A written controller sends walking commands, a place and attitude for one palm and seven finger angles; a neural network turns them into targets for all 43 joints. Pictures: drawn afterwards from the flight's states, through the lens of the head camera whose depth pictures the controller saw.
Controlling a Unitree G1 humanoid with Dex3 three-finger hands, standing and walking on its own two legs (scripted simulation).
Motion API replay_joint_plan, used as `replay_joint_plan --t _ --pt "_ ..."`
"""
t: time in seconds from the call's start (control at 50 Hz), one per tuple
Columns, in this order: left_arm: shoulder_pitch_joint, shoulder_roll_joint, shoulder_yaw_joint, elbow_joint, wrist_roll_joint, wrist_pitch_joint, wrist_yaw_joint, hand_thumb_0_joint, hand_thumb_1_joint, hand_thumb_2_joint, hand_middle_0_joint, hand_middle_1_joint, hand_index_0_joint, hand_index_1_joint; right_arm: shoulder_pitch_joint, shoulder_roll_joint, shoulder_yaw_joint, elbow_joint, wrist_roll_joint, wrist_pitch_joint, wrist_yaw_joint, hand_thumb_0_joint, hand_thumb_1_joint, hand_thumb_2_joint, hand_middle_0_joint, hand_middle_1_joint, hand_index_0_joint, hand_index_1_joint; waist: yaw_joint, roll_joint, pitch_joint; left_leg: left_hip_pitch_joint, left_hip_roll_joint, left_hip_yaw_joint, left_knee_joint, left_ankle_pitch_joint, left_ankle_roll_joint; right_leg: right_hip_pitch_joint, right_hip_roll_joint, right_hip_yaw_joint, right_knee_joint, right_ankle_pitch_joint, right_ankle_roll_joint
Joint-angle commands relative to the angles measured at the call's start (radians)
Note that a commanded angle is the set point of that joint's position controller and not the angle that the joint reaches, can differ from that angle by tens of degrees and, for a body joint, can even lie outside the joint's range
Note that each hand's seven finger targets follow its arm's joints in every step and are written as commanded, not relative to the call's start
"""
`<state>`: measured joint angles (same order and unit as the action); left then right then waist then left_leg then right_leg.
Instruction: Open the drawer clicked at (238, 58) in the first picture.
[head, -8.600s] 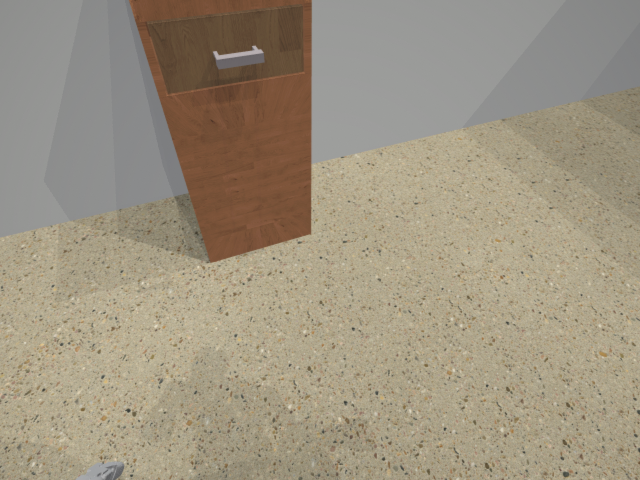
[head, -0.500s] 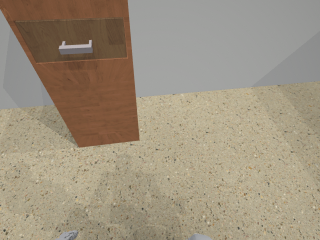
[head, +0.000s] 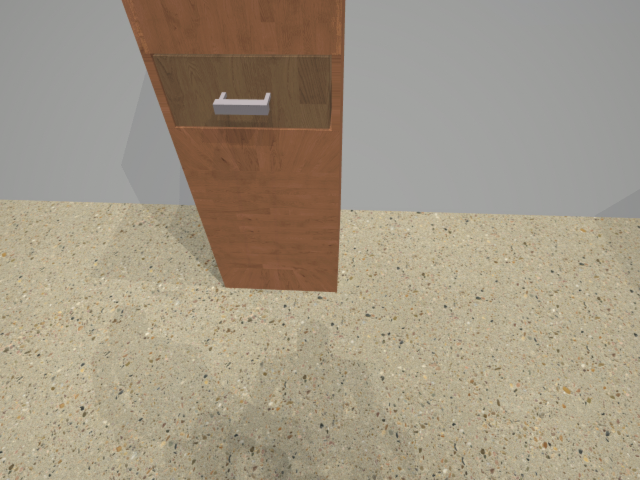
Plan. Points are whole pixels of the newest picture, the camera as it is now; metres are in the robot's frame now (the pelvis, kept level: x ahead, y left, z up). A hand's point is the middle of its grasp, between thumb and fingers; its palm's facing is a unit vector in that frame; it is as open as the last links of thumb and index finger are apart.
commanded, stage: take the last steps up to it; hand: left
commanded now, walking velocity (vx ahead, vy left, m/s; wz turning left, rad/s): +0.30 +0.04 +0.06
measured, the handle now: (243, 101) +0.86 +0.25 +0.03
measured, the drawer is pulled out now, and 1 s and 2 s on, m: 0.00 0.00 0.00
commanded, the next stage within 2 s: come to a stop and stand still in 0.90 s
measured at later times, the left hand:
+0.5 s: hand (178, 464) +0.17 +0.24 -0.18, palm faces +0.03 -0.99 -0.17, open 7.4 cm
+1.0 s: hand (227, 388) +0.29 +0.19 -0.17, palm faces +0.08 -0.97 -0.21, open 7.3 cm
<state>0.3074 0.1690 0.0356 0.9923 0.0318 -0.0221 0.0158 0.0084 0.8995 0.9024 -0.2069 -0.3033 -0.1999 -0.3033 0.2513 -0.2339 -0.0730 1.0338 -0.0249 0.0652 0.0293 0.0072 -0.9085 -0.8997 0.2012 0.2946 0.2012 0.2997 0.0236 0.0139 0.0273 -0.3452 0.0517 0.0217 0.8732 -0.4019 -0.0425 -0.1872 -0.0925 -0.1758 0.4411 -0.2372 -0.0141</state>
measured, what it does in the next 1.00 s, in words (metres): walks ahead: left foot, then right foot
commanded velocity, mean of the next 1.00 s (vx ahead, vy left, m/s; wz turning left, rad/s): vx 0.24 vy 0.00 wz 0.00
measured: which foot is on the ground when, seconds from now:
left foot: up 0.00-0.12, down 0.14-0.66, up 0.68-1.00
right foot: down 0.00-0.14, up 0.16-0.62, down 0.64-1.00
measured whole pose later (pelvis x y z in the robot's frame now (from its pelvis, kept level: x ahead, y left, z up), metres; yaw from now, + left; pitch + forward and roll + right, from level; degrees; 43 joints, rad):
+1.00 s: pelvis +0.27 +0.01 +0.00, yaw +1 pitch -1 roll -1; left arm 0.30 0.15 0.04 1.09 0.02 -0.06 0.01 0.00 0.93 0.90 -0.20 -0.30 -0.20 -0.30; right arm 0.23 -0.18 -0.06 1.04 -0.02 -0.01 0.00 0.00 -0.93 -0.90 0.20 0.29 0.20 0.30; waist 0.00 0.04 0.00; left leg -0.49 0.11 0.05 0.86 -0.24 -0.02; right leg -0.17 0.04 -0.17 0.37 -0.19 -0.09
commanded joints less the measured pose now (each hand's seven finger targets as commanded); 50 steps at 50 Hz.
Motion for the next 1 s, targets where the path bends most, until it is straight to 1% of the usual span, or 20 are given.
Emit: replay_joint_plan --t 0.0,0.06,0.08,0.1,0.12,0.14,0.2,0.24,0.32,0.5,0.54,0.58,0.6,0.62,0.64,0.66,0.68,0.74,0.78,0.98 --pt "0.1 0.206 0.049 0.017 0.004 -0.015 0.002 0.0 0.9 0.9 -0.2 -0.3 -0.2 -0.3 -0.089 -0.014 0.013 -0.102 0.005 -0.058 0.0 0.0 -0.9 -0.9 0.2 0.3 0.2 0.3 0.046 -0.193 0.001 -0.049 -0.007 0.056 -0.202 -0.045 0.021 0.079 -0.248 0.277 -0.244 -0.176 -0.122" --pt "0.052 0.19 0.045 0.039 -0.009 -0.004 -0.002 0.0 0.9 0.9 -0.2 -0.3 -0.2 -0.3 0.052 -0.007 0.021 -0.043 0.006 -0.075 -0.012 0.0 -0.9 -0.9 0.2 0.3 0.2 0.3 -0.029 -0.158 -0.007 0.242 -0.039 0.128 -0.449 0.104 0.031 -0.099 -0.169 0.163 -0.161 -0.266 -0.059" --pt "0.039 0.157 0.037 0.04 -0.013 -0.001 -0.007 0.0 0.9 0.9 -0.2 -0.3 -0.2 -0.3 0.114 -0.041 0.014 -0.019 0.009 -0.082 -0.02 0.0 -0.9 -0.9 0.2 0.3 0.2 0.3 -0.059 -0.043 -0.016 0.375 -0.009 0.081 -0.507 0.079 0.038 -0.203 -0.124 0.121 -0.066 -0.289 -0.023" --pt "0.035 0.095 0.023 0.024 -0.017 0.003 -0.013 0.0 0.9 0.9 -0.2 -0.3 -0.2 -0.3 0.185 -0.111 -0.003 0.001 0.0 -0.088 -0.031 0.0 -0.9 -0.9 0.2 0.3 0.2 0.3 -0.095 0.171 -0.003 0.463 0.173 -0.163 -0.585 -0.084 0.102 -0.378 -0.036 0.036 0.137 -0.304 0.023" --pt "-0.024 0.053 0.009 -0.015 -0.012 0.001 -0.015 0.0 0.9 0.9 -0.2 -0.3 -0.2 -0.3 0.27 -0.185 -0.015 0.015 -0.004 -0.086 -0.04 0.0 -0.9 -0.9 0.2 0.3 0.2 0.3 -0.133 0.281 0.044 0.441 0.34 -0.384 -0.71 -0.174 0.188 -0.496 0.034 -0.012 0.361 -0.337 0.041" --pt "-0.091 0.068 0.01 -0.033 -0.002 0.005 -0.012 0.0 0.9 0.9 -0.2 -0.3 -0.2 -0.3 0.27 -0.175 -0.012 0.03 -0.005 -0.089 -0.048 0.0 -0.9 -0.9 0.2 0.3 0.2 0.3 -0.141 0.273 0.088 0.393 0.366 -0.423 -0.742 -0.189 0.219 -0.542 0.007 0.071 0.501 -0.328 0.031" --pt "-0.073 0.076 0.02 0.015 -0.003 0.002 -0.033 0.0 0.9 0.9 -0.2 -0.3 -0.2 -0.3 0.15 -0.079 0.02 0.007 0.003 -0.106 -0.055 0.0 -0.9 -0.9 0.2 0.3 0.2 0.3 -0.069 0.107 0.174 0.257 0.277 -0.247 -0.743 0.003 0.197 -0.502 -0.043 0.126 0.638 -0.129 0.029" --pt "-0.015 0.059 0.018 0.043 -0.003 0.007 -0.035 0.0 0.9 0.9 -0.2 -0.3 -0.2 -0.3 0.141 -0.056 0.023 0.009 0.008 -0.125 -0.059 0.0 -0.9 -0.9 0.2 0.3 0.2 0.3 -0.036 0.094 0.13 0.286 0.224 -0.138 -0.723 0.228 0.184 -0.475 -0.037 0.114 0.648 -0.045 0.046" --pt "-0.055 0.056 0.019 0.03 -0.007 0.015 -0.033 0.0 0.9 0.9 -0.2 -0.3 -0.2 -0.3 0.205 -0.041 0.03 0.045 0.015 -0.142 -0.067 0.0 -0.9 -0.9 0.2 0.3 0.2 0.3 -0.031 0.083 0.115 0.342 0.212 -0.077 -0.696 0.515 0.194 -0.511 -0.034 0.109 0.636 0.012 0.061" --pt "-0.285 0.031 0.018 -0.055 -0.017 0.006 -0.039 0.0 0.9 0.9 -0.2 -0.3 -0.2 -0.3 0.304 -0.029 0.027 0.108 -0.003 -0.141 -0.075 0.0 -0.9 -0.9 0.2 0.3 0.2 0.3 -0.073 0.105 0.168 0.375 0.23 -0.034 -0.632 0.715 0.188 -0.439 0.0 0.071 0.311 0.03 0.01" --pt "-0.239 0.042 0.021 -0.049 -0.017 0.0 -0.037 0.0 0.9 0.9 -0.2 -0.3 -0.2 -0.3 0.287 -0.048 0.022 0.11 -0.002 -0.138 -0.075 0.0 -0.9 -0.9 0.2 0.3 0.2 0.3 -0.043 0.097 0.134 0.364 0.23 -0.01 -0.557 0.887 0.182 -0.306 0.047 0.037 0.248 -0.008 -0.018" --pt "-0.038 0.075 0.032 0.009 -0.013 -0.016 -0.031 0.0 0.9 0.9 -0.2 -0.3 -0.2 -0.3 0.269 -0.066 0.017 0.111 0.005 -0.135 -0.074 0.0 -0.9 -0.9 0.2 0.3 0.2 0.3 0.044 0.042 0.013 0.329 0.194 0.02 -0.33 1.006 0.149 -0.028 0.101 0.009 0.135 0.053 -0.043" --pt "0.119 0.122 0.049 0.055 -0.007 -0.029 -0.025 0.0 0.9 0.9 -0.2 -0.3 -0.2 -0.3 0.249 -0.06 0.014 0.104 0.014 -0.137 -0.067 0.0 -0.9 -0.9 0.2 0.3 0.2 0.3 0.116 0.005 -0.068 0.185 0.149 0.05 -0.127 0.863 0.116 0.216 0.046 0.076 0.099 0.124 -0.067" --pt "0.241 0.228 0.075 0.084 -0.001 -0.041 -0.011 0.0 0.9 0.9 -0.2 -0.3 -0.2 -0.3 0.293 0.002 0.02 0.084 0.028 -0.142 -0.057 0.0 -0.9 -0.9 0.2 0.3 0.2 0.3 0.135 -0.196 -0.196 -0.06 0.001 0.101 0.214 0.296 0.07 0.439 -0.239 0.457 0.027 0.253 -0.176" --pt "0.245 0.278 0.079 0.085 -0.023 -0.037 -0.011 0.0 0.9 0.9 -0.2 -0.3 -0.2 -0.3 0.295 0.013 0.021 0.066 0.032 -0.136 -0.059 0.0 -0.9 -0.9 0.2 0.3 0.2 0.3 0.096 -0.2 -0.222 -0.148 -0.055 0.027 0.478 -0.177 0.07 0.381 -0.397 0.679 -0.114 0.248 -0.273" --pt "0.124 0.243 0.069 0.047 -0.027 -0.033 -0.008 0.0 0.9 0.9 -0.2 -0.3 -0.2 -0.3 0.226 0.013 0.013 0.054 0.025 -0.128 -0.052 0.0 -0.9 -0.9 0.2 0.3 0.2 0.3 0.084 -0.119 -0.131 -0.171 0.0 -0.053 0.509 -0.105 0.083 0.203 -0.354 0.63 -0.19 0.001 -0.246" --pt "0.015 0.195 0.057 0.02 -0.029 -0.025 -0.004 0.0 0.9 0.9 -0.2 -0.3 -0.2 -0.3 0.194 0.023 0.008 0.043 0.019 -0.114 -0.048 0.0 -0.9 -0.9 0.2 0.3 0.2 0.3 0.035 -0.064 -0.019 -0.179 0.043 -0.059 0.508 -0.027 0.086 0.043 -0.328 0.571 -0.246 -0.208 -0.211" --pt "-0.102 0.086 0.025 -0.003 -0.019 -0.038 0.003 0.0 0.9 0.9 -0.2 -0.3 -0.2 -0.3 0.232 0.061 0.02 0.064 -0.003 -0.077 -0.041 0.0 -0.9 -0.9 0.2 0.3 0.2 0.3 -0.054 -0.083 0.045 -0.113 0.086 -0.038 0.382 0.099 0.051 -0.187 -0.218 0.323 -0.293 -0.122 -0.14" --pt "-0.087 0.075 0.019 0.015 -0.015 -0.044 0.003 0.0 0.9 0.9 -0.2 -0.3 -0.2 -0.3 0.251 0.074 0.02 0.069 -0.005 -0.066 -0.036 0.0 -0.9 -0.9 0.2 0.3 0.2 0.3 -0.076 -0.089 0.034 -0.069 0.08 -0.012 0.282 0.123 0.037 -0.223 -0.167 0.242 -0.297 -0.051 -0.129" --pt "0.066 0.092 0.021 0.082 -0.01 -0.055 -0.004 0.0 0.9 0.9 -0.2 -0.3 -0.2 -0.3 -0.009 0.047 0.025 -0.019 0.001 -0.087 -0.021 0.0 -0.9 -0.9 0.2 0.3 0.2 0.3 -0.002 -0.084 0.045 -0.132 0.06 0.027 -0.118 0.14 0.017 0.006 -0.187 0.26 -0.272 0.127 -0.172"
